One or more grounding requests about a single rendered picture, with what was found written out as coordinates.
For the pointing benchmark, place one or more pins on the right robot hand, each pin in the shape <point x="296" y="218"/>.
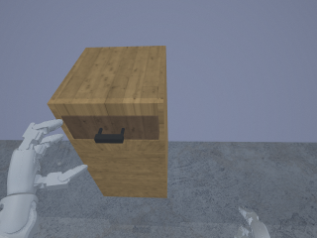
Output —
<point x="256" y="229"/>

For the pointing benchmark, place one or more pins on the drawer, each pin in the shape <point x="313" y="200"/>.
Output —
<point x="137" y="127"/>

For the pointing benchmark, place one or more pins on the handle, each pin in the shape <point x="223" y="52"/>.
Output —
<point x="109" y="138"/>

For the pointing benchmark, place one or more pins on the left robot hand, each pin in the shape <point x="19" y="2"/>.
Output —
<point x="24" y="165"/>

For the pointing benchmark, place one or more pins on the cabinet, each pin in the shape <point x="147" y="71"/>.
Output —
<point x="119" y="81"/>

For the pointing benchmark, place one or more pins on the robot left forearm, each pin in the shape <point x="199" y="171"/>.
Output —
<point x="19" y="217"/>

